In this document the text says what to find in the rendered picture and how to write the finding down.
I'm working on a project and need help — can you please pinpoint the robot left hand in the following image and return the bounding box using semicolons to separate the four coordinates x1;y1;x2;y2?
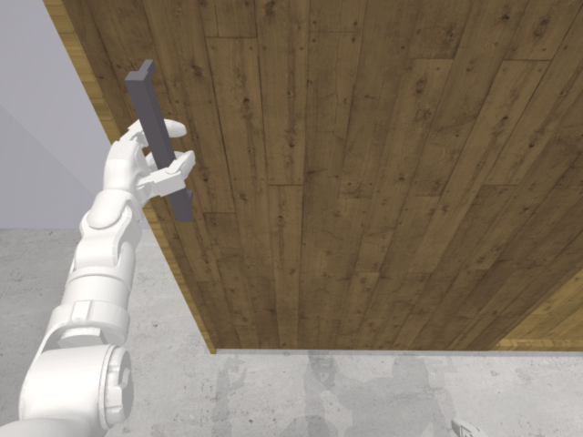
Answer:
103;119;195;208

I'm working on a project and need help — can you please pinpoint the left robot forearm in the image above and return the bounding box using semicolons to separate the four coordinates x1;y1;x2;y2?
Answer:
18;189;144;421

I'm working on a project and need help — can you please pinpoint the robot right hand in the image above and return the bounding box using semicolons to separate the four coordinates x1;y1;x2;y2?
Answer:
451;418;488;437

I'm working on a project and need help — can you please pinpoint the wardrobe door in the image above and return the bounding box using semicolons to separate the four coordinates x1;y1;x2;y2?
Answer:
503;269;583;340
62;0;583;351

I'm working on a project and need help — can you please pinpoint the left robot upper arm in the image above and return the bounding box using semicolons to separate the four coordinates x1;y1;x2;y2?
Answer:
0;344;134;437

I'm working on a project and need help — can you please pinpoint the handle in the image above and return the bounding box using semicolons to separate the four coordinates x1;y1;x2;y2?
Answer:
124;59;193;222

